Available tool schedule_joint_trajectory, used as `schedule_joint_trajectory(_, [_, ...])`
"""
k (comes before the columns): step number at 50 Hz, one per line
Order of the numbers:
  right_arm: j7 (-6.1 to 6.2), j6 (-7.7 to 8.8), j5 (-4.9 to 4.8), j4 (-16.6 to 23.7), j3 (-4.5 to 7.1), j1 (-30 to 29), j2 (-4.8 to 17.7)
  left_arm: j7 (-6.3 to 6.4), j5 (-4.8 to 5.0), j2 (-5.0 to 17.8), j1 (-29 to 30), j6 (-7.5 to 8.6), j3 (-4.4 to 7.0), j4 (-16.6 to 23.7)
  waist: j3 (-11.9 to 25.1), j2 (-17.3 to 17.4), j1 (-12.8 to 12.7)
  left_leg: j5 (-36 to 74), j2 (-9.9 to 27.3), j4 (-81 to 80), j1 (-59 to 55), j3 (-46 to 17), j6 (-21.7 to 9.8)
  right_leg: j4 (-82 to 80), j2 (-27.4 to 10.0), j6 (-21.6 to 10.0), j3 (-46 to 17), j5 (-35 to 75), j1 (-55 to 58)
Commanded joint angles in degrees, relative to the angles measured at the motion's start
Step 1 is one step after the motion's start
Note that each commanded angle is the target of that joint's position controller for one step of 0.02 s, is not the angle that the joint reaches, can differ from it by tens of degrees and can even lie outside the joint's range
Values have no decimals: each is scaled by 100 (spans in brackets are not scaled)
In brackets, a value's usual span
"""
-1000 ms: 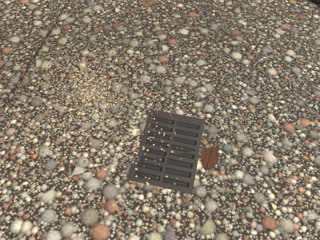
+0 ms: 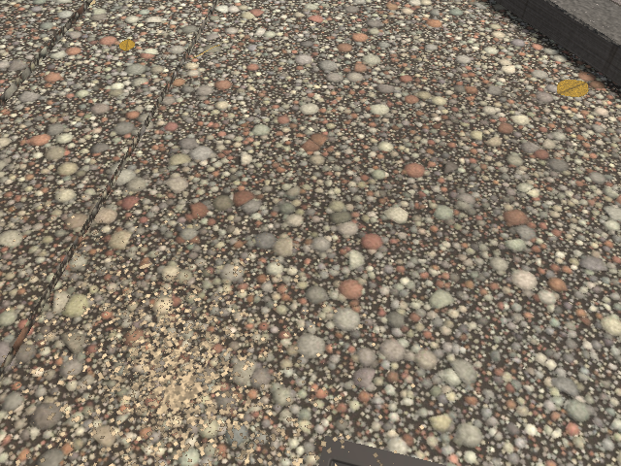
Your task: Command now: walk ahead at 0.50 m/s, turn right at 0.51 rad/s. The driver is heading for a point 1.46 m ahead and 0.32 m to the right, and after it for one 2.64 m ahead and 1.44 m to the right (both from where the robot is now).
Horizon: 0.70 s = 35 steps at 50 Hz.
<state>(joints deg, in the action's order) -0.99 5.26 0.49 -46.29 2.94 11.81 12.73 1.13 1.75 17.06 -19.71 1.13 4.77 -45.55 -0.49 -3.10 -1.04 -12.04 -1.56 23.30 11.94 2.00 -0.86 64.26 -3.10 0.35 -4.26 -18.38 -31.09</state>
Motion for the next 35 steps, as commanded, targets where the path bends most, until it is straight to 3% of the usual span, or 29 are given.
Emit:
schedule_joint_trajectory(1, [60,148,-6,254,230,-206,812,-47,-65,224,196,32,58,540,-141,871,111,977,1653,-1465,-545,-1171,-960,-416,-453,42,-240,598,-1051])
schedule_joint_trajectory(5, [121,108,-48,66,309,-22,1067,-226,-59,41,784,120,-52,782,-98,638,290,1675,1517,-1520,-704,-267,-919,-1841,-375,-51,48,1708,-725])
schedule_joint_trajectory(8, [143,72,-109,-37,346,158,1229,-336,-58,167,1196,118,-49,979,-154,560,397,1724,1622,-1435,-887,99,-852,-2241,-290,-160,252,2072,-518])
schedule_joint_trajectory(11, [149,0,-223,-160,389,317,1364,-419,-38,263,1609,94,-46,1248,-323,628,402,2022,1800,-1121,-1417,295,-650,-2630,-299,-370,248,1751,-663])
schedule_joint_trajectory(13, [157,-73,-236,-148,439,266,1540,-453,-82,448,1457,71,25,1289,-130,728,217,3518,1799,-461,-1558,550,-511,-2767,29,-564,642,1072,-75])
schedule_joint_trajectory(14, [163,-116,-245,-140,464,274,1628,-453,-94,616,1067,50,110,1226,142,756,-32,4339,1753,278,-1475,679,-443,-2800,262,-706,845,814,597])
schedule_joint_trajectory(15, [168,-139,-259,-110,438,246,1600,-413,-72,861,215,31,259,994,557,594,-506,4518,1537,1458,-1029,883,-285,-3125,528,-903,964,1101,1848])
schedule_joint_trajectory(16, [149,-85,-143,66,315,567,1282,-287,-75,1522,-595,-2,488,816,1129,-319,-691,3036,1078,3509,893,1024,50,-3281,-199,-1508,-426,953,3977])
schedule_joint_trajectory(17, [40,82,41,268,83,791,728,-274,20,1844,-530,41,504,863,1772,-1433,-329,-1980,81,5079,2774,266,236,-4090,-1253,-2306,-3211,-195,5197])
schedule_joint_trajectory(18, [-33,240,-156,390,177,105,1221,-308,-13,1320,-648,118,316,948,1831,-840,-682,-2023,226,5336,3264,-574,36,-4602,-1351,-2146,-3555,-195,5170])
schedule_joint_trajectory(19, [-48,302,-283,537,199,-278,1317,-318,-61,1177,-385,183,251,947,1147,-519,-601,-1569,412,5083,3465,-557,-85,-4663,-1249,-1949,-2943,419,4583])
schedule_joint_trajectory(20, [-11,317,-184,531,182,-334,1244,-311,-52,1036,-27,206,208,989,792,-8,-360,-1224,589,4633,3237,-575,-84,-4634,-1052,-1801,-2467,967,3894])
schedule_joint_trajectory(21, [19,293,-76,478,206,-289,1239,-291,-93,890,321,204,160,1066,564,152,-128,-975,734,4178,2852,-588,-23,-4699,-905,-1714,-2050,1503,3244])
schedule_joint_trajectory(22, [14,236,-67,449,220,-198,1232,-262,-160,798,562,209,120,1169,487,99,53,-782,810,3858,2464,-627,23,-4845,-770,-1698,-1838,1681,2775])
schedule_joint_trajectory(24, [-8,164,-34,438,230,-190,1152,-205,-153,798,638,264,121,1171,363,51,137,-341,749,3335,2248,-616,180,-5023,-681,-1755,-1673,1951,2359])
schedule_joint_trajectory(27, [-14,128,27,653,112,-852,874,-39,-81,973,459,245,186,996,46,25,18,900,493,1817,2048,-516,398,-5126,-328,-1603,-1145,1732,1815])
schedule_joint_trajectory(29, [-88,157,27,735,48,-1153,764,22,-65,997,378,208,210,900,-11,-62,-106,2012,260,903,1432,-442,390,-5041,-96,-1377,-901,1319,1357])
schedule_joint_trajectory(31, [-156,180,-36,827,52,-1335,827,31,-41,976,143,219,228,757,-26,-34,-198,2556,195,619,1119,-569,332,-4852,-170,-1263,-1100,798,1218])
schedule_joint_trajectory(33, [-191,186,-81,889,57,-1403,921,51,-6,836,37,237,210,671,-81,-71,-190,2440,335,463,1227,-822,243,-4481,-306,-1208,-1375,389,1472])
schedule_joint_trajectory(35, [-209,206,-78,872,66,-1394,1001,75,-40,747,-77,225,202,588,-127,-75,-205,2095,476,404,1434,-921,132,-4078,-480,-1180,-1589,317,1913])
